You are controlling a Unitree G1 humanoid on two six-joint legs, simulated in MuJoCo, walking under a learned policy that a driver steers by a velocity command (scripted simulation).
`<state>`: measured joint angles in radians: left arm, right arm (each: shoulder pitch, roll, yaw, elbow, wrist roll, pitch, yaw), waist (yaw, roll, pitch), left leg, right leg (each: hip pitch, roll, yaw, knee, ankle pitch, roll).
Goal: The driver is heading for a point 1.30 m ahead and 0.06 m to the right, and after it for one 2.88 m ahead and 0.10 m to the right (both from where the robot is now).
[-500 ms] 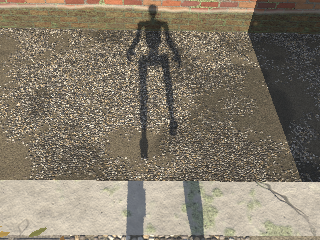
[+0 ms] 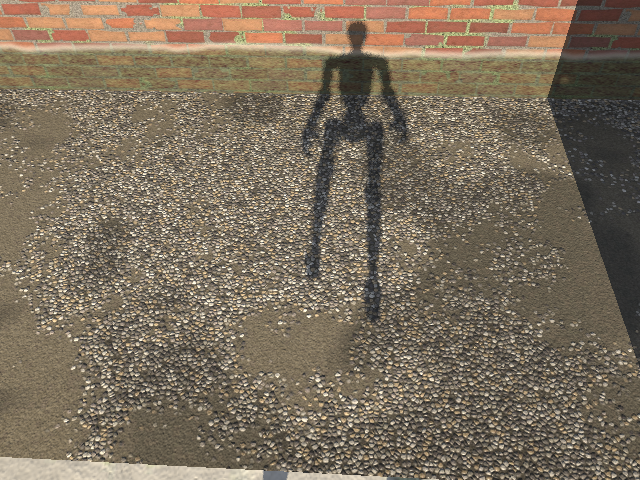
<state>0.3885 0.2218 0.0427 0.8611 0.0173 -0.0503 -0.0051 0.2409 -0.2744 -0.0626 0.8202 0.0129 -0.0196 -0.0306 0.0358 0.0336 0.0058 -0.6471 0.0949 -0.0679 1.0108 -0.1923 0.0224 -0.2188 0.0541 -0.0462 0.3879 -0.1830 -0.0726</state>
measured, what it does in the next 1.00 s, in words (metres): walks ahead: left foot, then right foot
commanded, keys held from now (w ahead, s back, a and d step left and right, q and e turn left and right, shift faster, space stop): w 1.00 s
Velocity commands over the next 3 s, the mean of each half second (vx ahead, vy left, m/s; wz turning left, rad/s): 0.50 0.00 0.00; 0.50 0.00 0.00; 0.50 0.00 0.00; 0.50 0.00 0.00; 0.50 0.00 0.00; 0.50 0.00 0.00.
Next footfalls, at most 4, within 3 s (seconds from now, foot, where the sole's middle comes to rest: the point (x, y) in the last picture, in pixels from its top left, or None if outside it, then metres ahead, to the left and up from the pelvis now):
0.24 left None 0.27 0.14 -0.78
0.78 right None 0.34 -0.06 -0.78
1.12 left None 0.31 0.13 -0.78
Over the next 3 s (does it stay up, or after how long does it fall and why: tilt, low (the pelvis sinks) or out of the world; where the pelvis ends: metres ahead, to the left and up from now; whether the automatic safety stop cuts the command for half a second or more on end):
stays up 0.32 0.05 -0.02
